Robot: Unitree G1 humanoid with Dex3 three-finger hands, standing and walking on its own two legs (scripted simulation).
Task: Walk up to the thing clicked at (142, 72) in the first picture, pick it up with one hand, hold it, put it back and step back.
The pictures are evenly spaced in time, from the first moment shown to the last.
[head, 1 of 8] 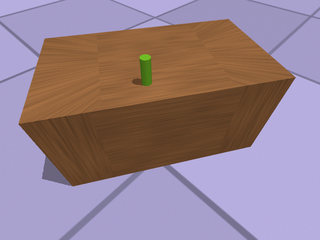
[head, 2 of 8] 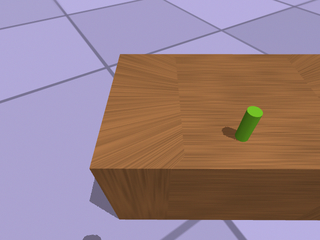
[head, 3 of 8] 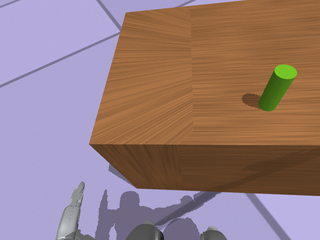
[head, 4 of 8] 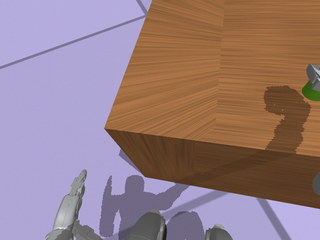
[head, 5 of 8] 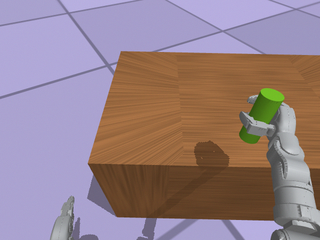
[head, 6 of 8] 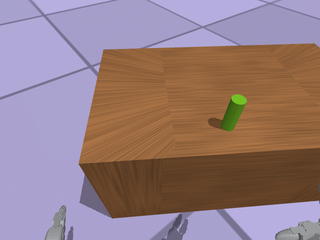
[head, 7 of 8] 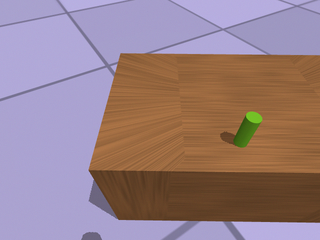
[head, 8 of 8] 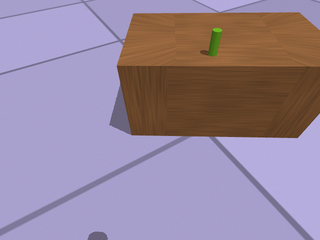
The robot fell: no
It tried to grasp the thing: yes
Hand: right
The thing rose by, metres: 0.25
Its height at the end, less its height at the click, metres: +0.00
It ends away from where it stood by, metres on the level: 0.02
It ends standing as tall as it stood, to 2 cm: yes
